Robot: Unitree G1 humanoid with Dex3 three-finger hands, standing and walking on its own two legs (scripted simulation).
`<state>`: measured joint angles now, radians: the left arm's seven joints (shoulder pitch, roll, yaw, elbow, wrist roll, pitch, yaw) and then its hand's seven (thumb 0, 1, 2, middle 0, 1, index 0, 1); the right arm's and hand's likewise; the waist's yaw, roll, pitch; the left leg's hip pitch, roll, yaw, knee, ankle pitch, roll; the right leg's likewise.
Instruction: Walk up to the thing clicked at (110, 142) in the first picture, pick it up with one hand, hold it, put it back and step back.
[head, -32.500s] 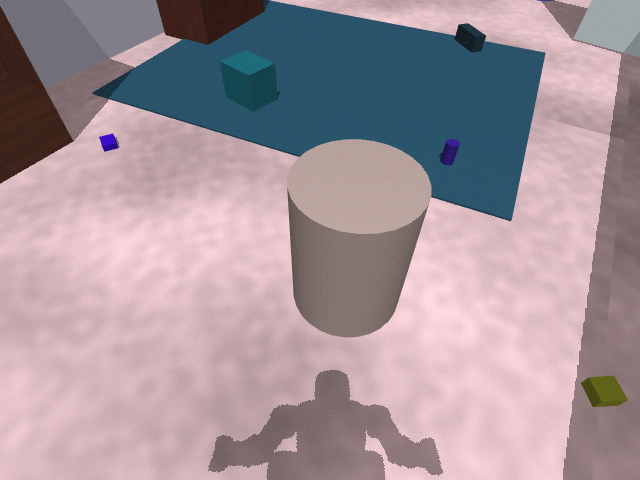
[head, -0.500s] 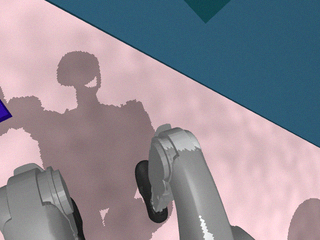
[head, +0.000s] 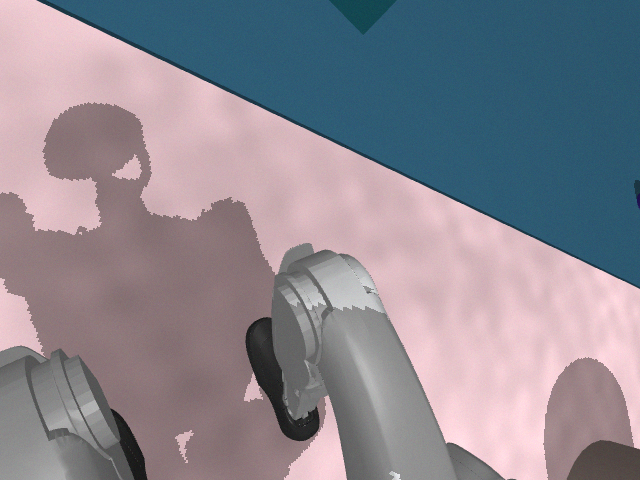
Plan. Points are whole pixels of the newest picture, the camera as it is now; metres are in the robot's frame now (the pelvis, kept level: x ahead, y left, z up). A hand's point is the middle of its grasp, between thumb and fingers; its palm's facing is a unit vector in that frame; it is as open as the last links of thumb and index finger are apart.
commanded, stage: rest palm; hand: left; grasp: from above
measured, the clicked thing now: out of the picture +0.45 +0.30 -0.28
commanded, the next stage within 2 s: close in 0.12 s
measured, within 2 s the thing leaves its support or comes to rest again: neither
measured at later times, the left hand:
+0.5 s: hand out of the picture +0.45 +0.29 -0.27, palm faces -0.37 -0.25 -0.89, open 13.5 cm
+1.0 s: hand out of the picture +0.44 +0.31 -0.26, palm faces -0.40 -0.24 -0.88, open 12.3 cm
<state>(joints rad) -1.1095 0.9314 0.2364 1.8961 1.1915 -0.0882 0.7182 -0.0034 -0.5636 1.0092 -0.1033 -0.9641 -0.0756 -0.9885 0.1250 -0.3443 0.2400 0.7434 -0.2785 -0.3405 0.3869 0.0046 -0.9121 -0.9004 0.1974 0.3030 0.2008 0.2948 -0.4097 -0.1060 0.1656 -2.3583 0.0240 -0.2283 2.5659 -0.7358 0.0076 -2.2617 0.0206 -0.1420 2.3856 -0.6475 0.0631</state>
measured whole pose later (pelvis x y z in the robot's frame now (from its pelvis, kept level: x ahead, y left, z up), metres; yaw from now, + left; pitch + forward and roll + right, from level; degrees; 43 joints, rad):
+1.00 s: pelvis -0.01 +0.00 +0.01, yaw -2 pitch +27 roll -15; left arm -1.12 1.00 0.14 1.87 1.15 -0.11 0.72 0.00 -0.21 0.73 -0.30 -0.83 -0.33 -0.81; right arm 0.13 -0.38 0.31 0.68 -0.26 -0.35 0.37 0.01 -0.91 -0.90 0.20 0.30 0.20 0.29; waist -0.42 -0.15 0.22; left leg -2.33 0.03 -0.26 2.55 -0.73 0.01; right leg -2.21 0.03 -0.17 2.34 -0.63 0.07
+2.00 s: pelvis -0.01 +0.00 +0.02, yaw -2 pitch +28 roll -16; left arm -1.13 1.01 0.08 1.82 1.10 -0.09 0.71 -0.02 -0.22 0.55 -0.52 -0.62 -0.49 -0.62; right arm 0.12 -0.38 0.33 0.64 -0.26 -0.34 0.35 0.01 -0.91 -0.90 0.20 0.30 0.20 0.29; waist -0.42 -0.15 0.23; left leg -2.31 0.03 -0.27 2.51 -0.73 0.00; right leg -2.19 0.03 -0.18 2.30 -0.63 0.07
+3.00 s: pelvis +0.00 -0.01 +0.03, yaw +5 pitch +35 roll -7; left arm -1.03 0.68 0.13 1.53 1.11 0.01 0.46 -0.01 -0.31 0.58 -0.62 -0.58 -0.59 -0.59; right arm 0.17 -0.31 0.08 0.76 -0.15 -0.15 0.26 0.01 -0.91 -0.90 0.20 0.30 0.20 0.29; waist -0.28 0.02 -0.04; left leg -2.32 0.03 -0.14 2.41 -0.71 -0.01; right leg -2.27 0.00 -0.07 2.30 -0.64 0.03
